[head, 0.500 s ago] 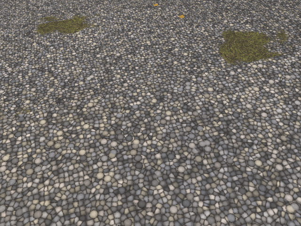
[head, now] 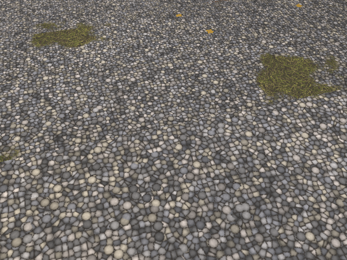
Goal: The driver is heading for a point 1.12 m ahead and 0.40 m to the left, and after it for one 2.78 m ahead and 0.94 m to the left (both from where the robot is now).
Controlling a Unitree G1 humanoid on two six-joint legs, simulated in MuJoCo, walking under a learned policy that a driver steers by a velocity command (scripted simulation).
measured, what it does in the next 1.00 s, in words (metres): walks ahead: right foot, then right foot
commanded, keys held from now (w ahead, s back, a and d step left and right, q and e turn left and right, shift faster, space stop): no key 0.14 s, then w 0.38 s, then no key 0.16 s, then q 0.18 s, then w+q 0.14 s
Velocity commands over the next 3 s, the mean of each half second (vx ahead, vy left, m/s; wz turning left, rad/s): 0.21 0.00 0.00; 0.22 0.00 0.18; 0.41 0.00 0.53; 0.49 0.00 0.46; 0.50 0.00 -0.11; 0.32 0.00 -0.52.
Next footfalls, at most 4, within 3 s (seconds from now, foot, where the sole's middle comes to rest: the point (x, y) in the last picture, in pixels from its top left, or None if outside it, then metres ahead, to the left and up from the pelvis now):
0.12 right None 0.07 -0.15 -0.77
0.78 right None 0.41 -0.12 -0.77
1.28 left None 0.30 0.12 -0.77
1.68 right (162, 208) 0.67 0.06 -0.77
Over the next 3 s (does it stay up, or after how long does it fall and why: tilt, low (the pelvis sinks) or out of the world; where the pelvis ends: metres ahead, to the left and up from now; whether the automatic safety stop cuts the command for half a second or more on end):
stays up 1.13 0.44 -0.18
